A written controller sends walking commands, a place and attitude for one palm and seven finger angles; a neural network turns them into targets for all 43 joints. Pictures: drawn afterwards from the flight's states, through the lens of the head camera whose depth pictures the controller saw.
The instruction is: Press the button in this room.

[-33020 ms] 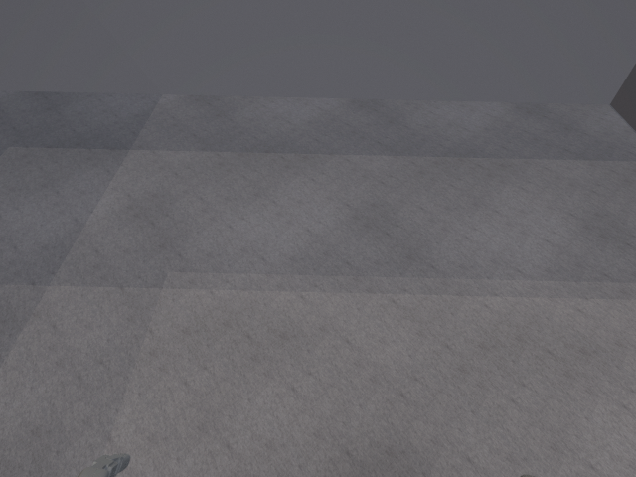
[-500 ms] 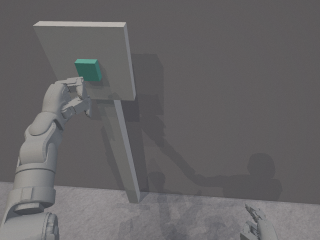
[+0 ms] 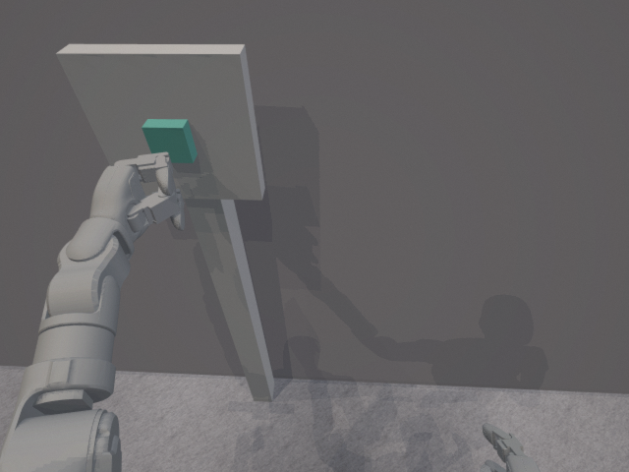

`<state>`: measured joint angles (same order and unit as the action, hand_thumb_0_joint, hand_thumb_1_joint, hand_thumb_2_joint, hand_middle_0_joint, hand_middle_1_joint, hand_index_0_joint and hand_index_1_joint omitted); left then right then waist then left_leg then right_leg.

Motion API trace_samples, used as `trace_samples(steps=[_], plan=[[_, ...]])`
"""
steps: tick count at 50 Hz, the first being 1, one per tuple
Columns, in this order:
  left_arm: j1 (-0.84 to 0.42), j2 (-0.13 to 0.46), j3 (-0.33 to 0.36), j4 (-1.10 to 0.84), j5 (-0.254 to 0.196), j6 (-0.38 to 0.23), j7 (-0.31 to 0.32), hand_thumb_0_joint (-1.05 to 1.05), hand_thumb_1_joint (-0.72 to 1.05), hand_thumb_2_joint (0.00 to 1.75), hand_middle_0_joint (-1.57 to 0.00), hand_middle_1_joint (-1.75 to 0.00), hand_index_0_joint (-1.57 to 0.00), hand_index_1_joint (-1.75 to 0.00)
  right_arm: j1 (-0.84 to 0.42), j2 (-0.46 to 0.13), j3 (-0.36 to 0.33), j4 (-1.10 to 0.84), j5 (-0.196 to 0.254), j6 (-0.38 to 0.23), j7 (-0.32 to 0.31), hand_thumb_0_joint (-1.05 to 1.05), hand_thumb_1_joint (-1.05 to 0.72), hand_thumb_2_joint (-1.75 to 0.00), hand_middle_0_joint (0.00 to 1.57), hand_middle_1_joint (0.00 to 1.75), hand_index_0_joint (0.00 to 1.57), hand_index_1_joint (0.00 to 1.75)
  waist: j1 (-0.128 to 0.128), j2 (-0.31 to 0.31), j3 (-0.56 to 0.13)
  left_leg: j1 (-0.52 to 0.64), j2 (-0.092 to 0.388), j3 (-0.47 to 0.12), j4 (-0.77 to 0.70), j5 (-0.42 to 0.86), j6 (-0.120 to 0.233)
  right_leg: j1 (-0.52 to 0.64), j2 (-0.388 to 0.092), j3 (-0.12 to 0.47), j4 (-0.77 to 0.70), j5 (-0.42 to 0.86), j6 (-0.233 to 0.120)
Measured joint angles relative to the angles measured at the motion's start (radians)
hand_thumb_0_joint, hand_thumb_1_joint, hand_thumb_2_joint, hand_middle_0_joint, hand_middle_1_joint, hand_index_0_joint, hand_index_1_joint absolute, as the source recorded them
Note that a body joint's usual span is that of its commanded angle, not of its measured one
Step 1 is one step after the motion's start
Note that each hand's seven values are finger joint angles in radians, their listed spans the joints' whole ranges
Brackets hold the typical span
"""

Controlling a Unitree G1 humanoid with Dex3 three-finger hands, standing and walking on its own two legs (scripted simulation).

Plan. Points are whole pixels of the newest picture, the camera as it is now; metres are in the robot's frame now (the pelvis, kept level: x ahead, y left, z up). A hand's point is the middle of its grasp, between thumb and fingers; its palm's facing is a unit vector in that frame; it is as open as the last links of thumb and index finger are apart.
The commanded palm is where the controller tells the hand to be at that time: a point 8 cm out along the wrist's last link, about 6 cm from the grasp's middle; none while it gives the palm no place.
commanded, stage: press the button with the knuckle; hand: left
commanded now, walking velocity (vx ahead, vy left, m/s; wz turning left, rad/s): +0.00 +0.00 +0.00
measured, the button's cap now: (171, 140) +0.47 +0.21 +0.21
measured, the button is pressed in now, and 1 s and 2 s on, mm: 0 13 0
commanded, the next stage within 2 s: hold the button down briefly in 0.98 s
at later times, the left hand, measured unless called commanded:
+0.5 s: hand (183, 182) +0.41 +0.18 +0.19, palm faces +0.03 -1.00 -0.02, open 2.8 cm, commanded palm +0.39 +0.24 +0.18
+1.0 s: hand (183, 175) +0.42 +0.19 +0.19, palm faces +0.01 -1.00 -0.02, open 2.8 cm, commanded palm +0.43 +0.24 +0.18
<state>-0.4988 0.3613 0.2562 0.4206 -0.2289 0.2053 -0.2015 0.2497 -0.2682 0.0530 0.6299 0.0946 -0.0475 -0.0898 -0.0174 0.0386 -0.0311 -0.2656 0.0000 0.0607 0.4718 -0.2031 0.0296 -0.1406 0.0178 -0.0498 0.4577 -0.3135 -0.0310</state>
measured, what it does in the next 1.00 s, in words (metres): stands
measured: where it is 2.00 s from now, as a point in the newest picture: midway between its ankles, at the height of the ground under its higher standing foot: outside the picture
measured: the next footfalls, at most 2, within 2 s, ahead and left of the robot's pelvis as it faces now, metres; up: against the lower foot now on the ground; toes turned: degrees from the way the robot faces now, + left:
none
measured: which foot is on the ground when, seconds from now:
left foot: down 0.00-1.00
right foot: down 0.00-1.00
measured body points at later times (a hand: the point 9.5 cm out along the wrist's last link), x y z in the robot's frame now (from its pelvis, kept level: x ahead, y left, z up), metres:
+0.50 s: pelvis +0.00 -0.01 +0.00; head -0.01 -0.02 +0.45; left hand +0.40 +0.24 +0.19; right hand +0.13 -0.26 -0.11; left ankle +0.03 +0.10 -0.74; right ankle -0.04 -0.10 -0.74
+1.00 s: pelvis -0.03 -0.01 -0.01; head -0.01 -0.02 +0.44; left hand +0.42 +0.24 +0.19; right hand +0.05 -0.28 -0.12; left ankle +0.03 +0.10 -0.74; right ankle -0.04 -0.10 -0.74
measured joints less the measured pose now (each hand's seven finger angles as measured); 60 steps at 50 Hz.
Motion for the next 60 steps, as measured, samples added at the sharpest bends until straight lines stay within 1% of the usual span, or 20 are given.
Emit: trace_samples(steps=[3,6,9,12,18,24,29,40,48,54,60], plan=[[-0.028,0.001,-0.006,0.023,0.010,0.003,0.014,0.01,0.90,0.90,-1.30,-1.50,-1.30,-1.50,-0.006,0.001,0.001,-0.002,-0.002,0.000,-0.001,0.02,-0.91,-0.90,0.20,0.30,0.20,0.30,-0.003,-0.002,0.006,-0.004,-0.001,-0.001,-0.001,0.002,0.000,-0.003,0.000,-0.001,0.000,0.001,0.000],[-0.046,-0.008,-0.011,0.024,0.014,-0.017,0.023,0.01,0.90,0.90,-1.30,-1.50,-1.30,-1.50,-0.006,0.002,-0.001,-0.001,-0.007,-0.003,0.001,0.02,-0.91,-0.90,0.20,0.30,0.20,0.30,-0.003,-0.003,0.008,-0.005,-0.001,-0.001,-0.004,0.004,0.000,-0.005,-0.001,-0.001,-0.002,0.003,0.000],[-0.063,-0.016,-0.012,0.038,0.013,-0.035,0.022,0.01,0.90,0.90,-1.30,-1.50,-1.30,-1.50,-0.002,0.002,-0.002,0.002,-0.009,-0.001,0.004,0.02,-0.91,-0.90,0.20,0.30,0.20,0.30,-0.004,-0.003,0.002,-0.003,-0.001,0.001,-0.006,0.002,0.000,-0.005,-0.001,0.001,-0.004,0.002,0.000],[-0.076,-0.016,-0.008,0.065,0.014,-0.031,0.021,0.01,0.90,0.90,-1.30,-1.50,-1.30,-1.50,0.004,0.003,-0.003,0.005,-0.009,0.008,0.008,0.02,-0.91,-0.90,0.20,0.30,0.20,0.30,-0.005,-0.003,-0.009,-0.002,0.000,0.003,-0.007,0.000,-0.001,-0.005,0.000,0.003,-0.004,-0.001,-0.001],[-0.079,-0.005,0.002,0.090,0.019,-0.021,0.016,-0.02,0.86,0.90,-1.30,-1.50,-1.30,-1.50,0.019,-0.001,-0.006,0.002,-0.008,0.025,0.010,0.02,-0.91,-0.90,0.20,0.30,0.20,0.30,-0.005,-0.002,-0.016,-0.001,0.003,0.002,-0.004,-0.003,-0.005,-0.003,0.003,0.003,-0.002,-0.004,-0.005],[-0.130,0.010,-0.003,0.155,0.024,-0.040,0.011,-0.03,0.83,0.90,-1.30,-1.50,-1.30,-1.50,0.021,-0.008,-0.010,0.013,-0.007,0.027,0.004,0.02,-0.91,-0.90,0.20,0.30,0.20,0.30,-0.006,-0.002,-0.003,-0.017,0.006,-0.011,0.007,0.000,-0.009,-0.014,0.007,-0.010,0.007,-0.004,-0.010],[-0.175,0.029,0.005,0.228,0.026,-0.071,-0.008,-0.03,0.80,0.90,-1.30,-1.50,-1.30,-1.50,0.026,-0.012,-0.012,0.023,-0.008,0.024,0.001,0.02,-0.91,-0.90,0.20,0.30,0.20,0.30,-0.010,-0.005,0.000,-0.036,0.010,-0.017,0.012,0.007,-0.012,-0.033,0.011,-0.016,0.015,0.000,-0.014],[-0.306,0.061,-0.001,0.447,0.037,-0.170,-0.034,-0.03,0.77,0.92,-1.30,-1.50,-1.33,-1.50,0.057,-0.022,-0.017,0.054,-0.009,-0.001,0.004,0.02,-0.91,-0.90,0.20,0.30,0.20,0.30,-0.024,0.001,0.004,-0.092,0.014,-0.033,0.046,0.013,-0.013,-0.083,0.016,-0.032,0.046,0.001,-0.017],[-0.391,0.088,-0.002,0.593,0.045,-0.244,-0.049,-0.02,0.76,0.93,-1.30,-1.50,-1.35,-1.50,0.083,-0.024,-0.012,0.076,-0.010,-0.023,0.009,0.01,-0.91,-0.90,0.20,0.30,0.20,0.30,-0.042,0.002,0.004,-0.133,0.017,-0.037,0.073,0.014,-0.009,-0.122,0.018,-0.036,0.071,0.003,-0.015],[-0.440,0.108,-0.003,0.665,0.052,-0.281,-0.066,-0.02,0.73,0.95,-1.30,-1.50,-1.38,-1.50,0.104,-0.029,-0.010,0.088,-0.012,-0.041,0.012,0.01,-0.91,-0.90,0.20,0.30,0.20,0.30,-0.054,0.001,0.005,-0.167,0.019,-0.038,0.091,0.017,-0.005,-0.154,0.019,-0.038,0.085,0.009,-0.011],[-0.473,0.116,-0.001,0.707,0.059,-0.297,-0.065,-0.02,0.71,0.95,-1.30,-1.50,-1.40,-1.50,0.123,-0.034,-0.012,0.093,-0.015,-0.058,0.016,0.01,-0.91,-0.90,0.20,0.30,0.20,0.30,-0.066,0.000,0.004,-0.191,0.018,-0.037,0.103,0.021,0.001,-0.177,0.017,-0.037,0.095,0.014,-0.006]])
